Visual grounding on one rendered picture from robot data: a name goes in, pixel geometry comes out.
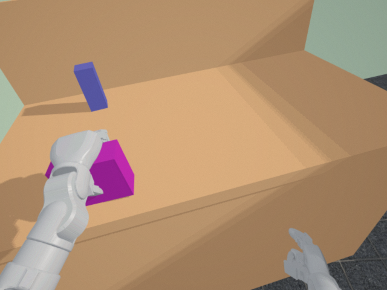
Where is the left robot hand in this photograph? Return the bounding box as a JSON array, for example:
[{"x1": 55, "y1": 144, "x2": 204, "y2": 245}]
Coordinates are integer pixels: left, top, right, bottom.
[{"x1": 50, "y1": 129, "x2": 110, "y2": 196}]

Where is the right robot hand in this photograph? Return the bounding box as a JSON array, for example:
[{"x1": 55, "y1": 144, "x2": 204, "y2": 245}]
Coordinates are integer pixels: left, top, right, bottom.
[{"x1": 284, "y1": 228, "x2": 330, "y2": 284}]

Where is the sponge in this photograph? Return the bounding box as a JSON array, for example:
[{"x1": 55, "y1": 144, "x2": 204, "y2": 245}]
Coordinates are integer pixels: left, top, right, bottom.
[{"x1": 45, "y1": 140, "x2": 134, "y2": 206}]

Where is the right robot forearm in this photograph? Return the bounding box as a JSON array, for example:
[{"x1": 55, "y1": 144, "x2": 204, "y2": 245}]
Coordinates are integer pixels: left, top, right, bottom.
[{"x1": 307, "y1": 272, "x2": 341, "y2": 290}]

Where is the table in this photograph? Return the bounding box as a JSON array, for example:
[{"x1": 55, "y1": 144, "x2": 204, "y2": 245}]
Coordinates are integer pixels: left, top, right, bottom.
[{"x1": 0, "y1": 0, "x2": 387, "y2": 290}]

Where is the left robot forearm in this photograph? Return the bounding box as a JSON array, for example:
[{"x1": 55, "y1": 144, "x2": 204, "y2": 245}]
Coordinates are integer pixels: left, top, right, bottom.
[{"x1": 0, "y1": 162, "x2": 91, "y2": 290}]

